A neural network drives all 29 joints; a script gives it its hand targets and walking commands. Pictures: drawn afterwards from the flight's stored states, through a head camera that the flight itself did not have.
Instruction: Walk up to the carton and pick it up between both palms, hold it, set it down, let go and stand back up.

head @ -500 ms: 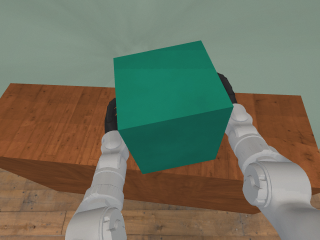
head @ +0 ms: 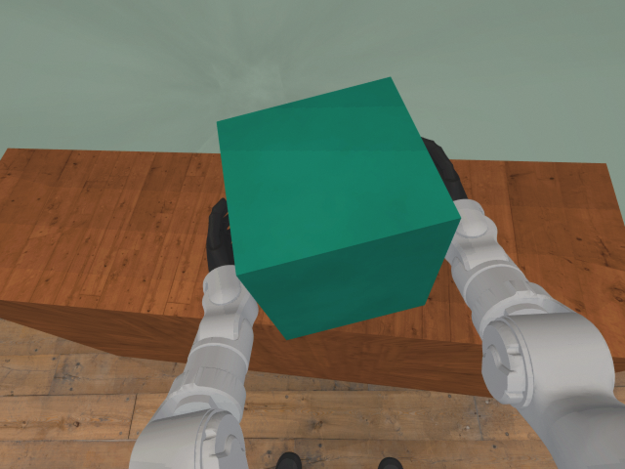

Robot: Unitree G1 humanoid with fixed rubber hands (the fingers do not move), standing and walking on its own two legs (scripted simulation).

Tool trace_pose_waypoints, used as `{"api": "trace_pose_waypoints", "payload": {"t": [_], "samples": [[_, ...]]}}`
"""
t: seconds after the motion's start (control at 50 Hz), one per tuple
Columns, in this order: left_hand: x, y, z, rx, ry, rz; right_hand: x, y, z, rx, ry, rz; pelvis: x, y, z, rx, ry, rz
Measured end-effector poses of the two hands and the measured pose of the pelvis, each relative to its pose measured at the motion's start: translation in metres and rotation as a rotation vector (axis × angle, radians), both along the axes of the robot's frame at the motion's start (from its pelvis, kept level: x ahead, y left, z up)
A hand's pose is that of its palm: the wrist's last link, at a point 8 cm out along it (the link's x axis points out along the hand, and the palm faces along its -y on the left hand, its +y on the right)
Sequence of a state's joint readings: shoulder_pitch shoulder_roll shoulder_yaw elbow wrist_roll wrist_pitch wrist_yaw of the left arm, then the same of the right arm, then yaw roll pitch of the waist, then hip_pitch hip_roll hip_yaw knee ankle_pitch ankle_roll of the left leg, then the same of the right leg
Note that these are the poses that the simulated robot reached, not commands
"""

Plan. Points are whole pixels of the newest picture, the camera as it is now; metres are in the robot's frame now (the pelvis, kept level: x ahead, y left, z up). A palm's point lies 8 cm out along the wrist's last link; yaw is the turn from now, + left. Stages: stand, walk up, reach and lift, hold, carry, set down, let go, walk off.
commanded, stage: set down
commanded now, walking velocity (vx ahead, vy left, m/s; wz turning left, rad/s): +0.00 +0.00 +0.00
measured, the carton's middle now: (332, 223) +0.42 +0.04 +0.00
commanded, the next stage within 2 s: none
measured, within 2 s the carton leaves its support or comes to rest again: neither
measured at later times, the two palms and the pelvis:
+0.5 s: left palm (207, 245) +0.37 +0.18 +0.04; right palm (448, 169) +0.48 -0.10 +0.06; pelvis -0.03 +0.01 +0.00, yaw -1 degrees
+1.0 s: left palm (208, 274) +0.33 +0.18 +0.03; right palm (485, 219) +0.43 -0.15 +0.02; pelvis -0.05 +0.00 +0.00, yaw +0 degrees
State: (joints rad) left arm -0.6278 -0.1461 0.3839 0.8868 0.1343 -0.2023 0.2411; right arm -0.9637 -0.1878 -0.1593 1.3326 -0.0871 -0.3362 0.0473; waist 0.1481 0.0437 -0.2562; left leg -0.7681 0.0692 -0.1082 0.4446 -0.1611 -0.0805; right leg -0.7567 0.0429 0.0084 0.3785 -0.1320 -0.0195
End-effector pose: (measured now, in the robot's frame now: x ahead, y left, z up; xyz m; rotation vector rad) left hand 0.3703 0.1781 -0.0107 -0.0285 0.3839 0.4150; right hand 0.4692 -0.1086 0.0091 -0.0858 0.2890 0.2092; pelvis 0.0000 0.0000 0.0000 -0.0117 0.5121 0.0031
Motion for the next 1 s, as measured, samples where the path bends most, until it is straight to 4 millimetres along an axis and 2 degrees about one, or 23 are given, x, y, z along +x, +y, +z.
{"api": "trace_pose_waypoints", "payload": {"t": [0.12, 0.26, 0.54, 0.62, 0.76, 1.0], "samples": [[-0.004, 0.005, 0.003, 0.01, 0.001, -0.004, -0.002, 0.004, -0.002, -0.01, 0.012, 0.01, -0.008, 0.003, -0.001, -0.004, -0.008, 0.0], [0.0, 0.008, 0.024, 0.015, -0.046, -0.007, 0.0, 0.005, 0.002, 0.027, 0.041, -0.004, -0.017, 0.008, -0.003, -0.013, 0.006, -0.002], [-0.002, 0.006, 0.05, -0.019, -0.052, 0.011, 0.008, 0.005, 0.053, 0.021, -0.029, 0.011, -0.029, 0.007, -0.003, -0.012, -0.01, -0.003], [-0.004, 0.005, 0.053, -0.025, -0.05, 0.011, 0.007, -0.002, 0.059, 0.016, -0.024, -0.005, -0.034, 0.007, -0.003, -0.011, -0.021, -0.003], [-0.016, 0.003, 0.051, -0.036, -0.041, 0.005, -0.009, -0.022, 0.044, -0.011, 0.027, -0.027, -0.045, 0.005, -0.003, -0.009, -0.05, -0.003], [-0.037, -0.002, 0.044, -0.043, -0.028, -0.003, -0.042, -0.042, 0.013, -0.031, 0.058, -0.003, -0.054, 0.001, -0.004, -0.006, -0.07, -0.006]]}}
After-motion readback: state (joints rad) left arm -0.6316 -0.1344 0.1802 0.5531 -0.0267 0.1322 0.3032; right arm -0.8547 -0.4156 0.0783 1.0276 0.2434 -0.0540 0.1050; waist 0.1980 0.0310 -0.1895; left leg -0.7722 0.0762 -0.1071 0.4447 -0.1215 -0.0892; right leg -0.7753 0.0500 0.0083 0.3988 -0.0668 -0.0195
